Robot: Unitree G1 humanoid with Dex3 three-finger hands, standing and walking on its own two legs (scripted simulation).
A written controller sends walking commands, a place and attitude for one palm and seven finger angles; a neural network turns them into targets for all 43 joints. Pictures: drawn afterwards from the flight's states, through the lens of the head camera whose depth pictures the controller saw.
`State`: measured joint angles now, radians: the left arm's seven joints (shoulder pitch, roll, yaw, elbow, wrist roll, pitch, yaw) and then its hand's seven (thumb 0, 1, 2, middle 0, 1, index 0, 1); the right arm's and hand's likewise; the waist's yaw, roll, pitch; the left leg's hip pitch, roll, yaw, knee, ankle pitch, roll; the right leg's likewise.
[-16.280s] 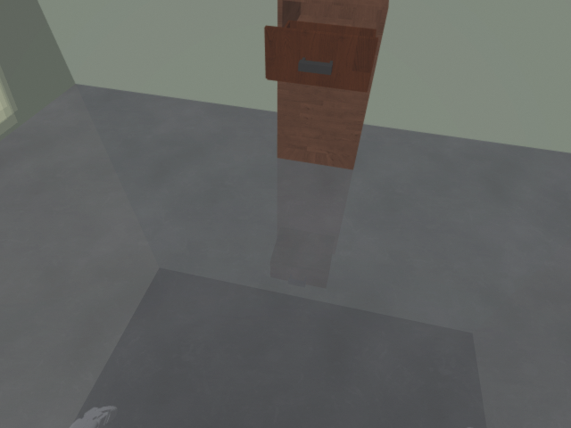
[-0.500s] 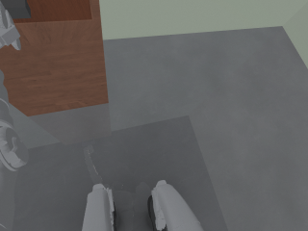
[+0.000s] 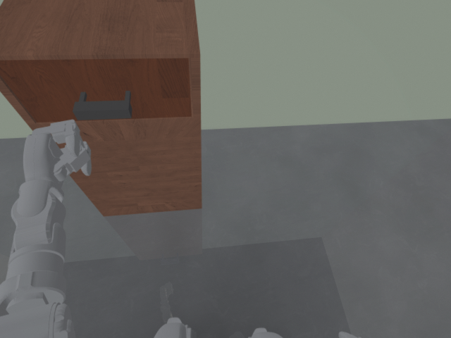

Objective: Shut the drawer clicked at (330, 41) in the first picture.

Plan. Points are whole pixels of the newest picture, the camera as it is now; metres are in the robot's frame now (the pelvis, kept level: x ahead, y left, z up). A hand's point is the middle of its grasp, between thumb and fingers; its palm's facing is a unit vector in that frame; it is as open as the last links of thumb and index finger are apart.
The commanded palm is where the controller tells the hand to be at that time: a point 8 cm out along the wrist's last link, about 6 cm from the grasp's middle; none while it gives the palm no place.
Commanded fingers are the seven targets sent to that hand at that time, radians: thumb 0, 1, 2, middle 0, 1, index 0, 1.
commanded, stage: draw the hand back to the body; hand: left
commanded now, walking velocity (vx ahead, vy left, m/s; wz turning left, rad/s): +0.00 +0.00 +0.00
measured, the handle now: (104, 102) +0.60 +0.27 +0.00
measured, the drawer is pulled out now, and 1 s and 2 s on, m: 0.00 0.00 0.00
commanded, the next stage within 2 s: step back with the hand held close in 1.04 s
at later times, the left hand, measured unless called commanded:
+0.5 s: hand (20, 213) +0.27 +0.24 +0.15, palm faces +0.34 -0.90 -0.29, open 3.3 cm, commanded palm +0.22 +0.28 +0.17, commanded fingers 0.00 0.90 0.90 -1.40 -1.60 -1.40 -1.60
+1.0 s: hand out of the picture +0.16 +0.23 +0.22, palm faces +0.43 -0.81 -0.40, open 3.3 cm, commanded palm +0.12 +0.27 +0.24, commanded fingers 0.00 0.90 0.90 -1.40 -1.60 -1.40 -1.60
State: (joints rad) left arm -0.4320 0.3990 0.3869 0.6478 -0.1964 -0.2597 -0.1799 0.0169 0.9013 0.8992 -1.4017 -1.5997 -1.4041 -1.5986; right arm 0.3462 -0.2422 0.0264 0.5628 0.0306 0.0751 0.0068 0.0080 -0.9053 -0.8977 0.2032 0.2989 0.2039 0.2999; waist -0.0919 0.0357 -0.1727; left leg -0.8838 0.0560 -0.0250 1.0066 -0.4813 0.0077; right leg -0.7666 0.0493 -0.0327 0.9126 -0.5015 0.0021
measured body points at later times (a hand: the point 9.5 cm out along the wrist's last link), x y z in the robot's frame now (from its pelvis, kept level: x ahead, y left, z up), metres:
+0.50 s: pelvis -0.01 +0.00 +0.05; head -0.01 -0.02 +0.50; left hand +0.24 +0.29 +0.17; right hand +0.18 -0.22 -0.04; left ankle -0.01 +0.11 -0.68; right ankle -0.05 -0.13 -0.68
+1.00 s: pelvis +0.00 -0.02 +0.06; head -0.02 -0.05 +0.51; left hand +0.13 +0.27 +0.25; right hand +0.20 -0.22 -0.02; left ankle -0.01 +0.11 -0.68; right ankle -0.04 -0.13 -0.68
